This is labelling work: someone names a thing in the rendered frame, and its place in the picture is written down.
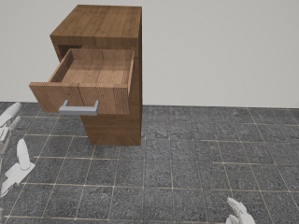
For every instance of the cabinet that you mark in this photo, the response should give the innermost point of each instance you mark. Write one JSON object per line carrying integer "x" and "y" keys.
{"x": 107, "y": 27}

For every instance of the robot right hand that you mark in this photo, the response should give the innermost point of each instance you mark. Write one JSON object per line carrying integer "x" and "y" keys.
{"x": 241, "y": 213}

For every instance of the robot left hand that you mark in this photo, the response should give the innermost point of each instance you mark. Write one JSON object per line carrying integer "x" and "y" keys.
{"x": 9, "y": 122}

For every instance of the handle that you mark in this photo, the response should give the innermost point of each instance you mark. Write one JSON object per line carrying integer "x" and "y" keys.
{"x": 79, "y": 110}

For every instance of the drawer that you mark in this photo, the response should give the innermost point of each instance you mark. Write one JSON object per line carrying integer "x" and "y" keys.
{"x": 85, "y": 76}

